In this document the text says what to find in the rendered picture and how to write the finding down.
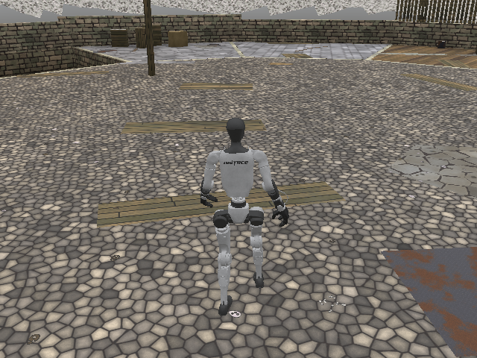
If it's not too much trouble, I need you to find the left robot upper arm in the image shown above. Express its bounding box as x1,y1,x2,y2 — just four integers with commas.
202,150,221,190

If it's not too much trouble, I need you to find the robot left hand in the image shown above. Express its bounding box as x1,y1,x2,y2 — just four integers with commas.
200,195,218,207

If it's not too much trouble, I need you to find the robot shin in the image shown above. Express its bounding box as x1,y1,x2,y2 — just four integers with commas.
218,253,230,305
253,236,263,279

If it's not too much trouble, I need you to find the robot right forearm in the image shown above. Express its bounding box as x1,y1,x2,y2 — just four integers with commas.
268,179,285,212

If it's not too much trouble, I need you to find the robot left shin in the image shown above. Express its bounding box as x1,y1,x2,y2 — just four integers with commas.
218,253,230,305

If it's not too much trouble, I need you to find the right robot upper arm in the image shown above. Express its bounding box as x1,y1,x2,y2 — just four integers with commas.
252,149,274,192

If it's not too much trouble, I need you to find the robot right hand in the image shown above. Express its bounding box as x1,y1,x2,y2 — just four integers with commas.
272,207,289,227

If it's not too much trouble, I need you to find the robot right shin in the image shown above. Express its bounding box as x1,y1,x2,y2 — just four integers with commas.
253,236,263,279

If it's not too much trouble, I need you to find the robot left forearm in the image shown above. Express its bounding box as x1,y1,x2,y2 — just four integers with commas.
200,179,211,200

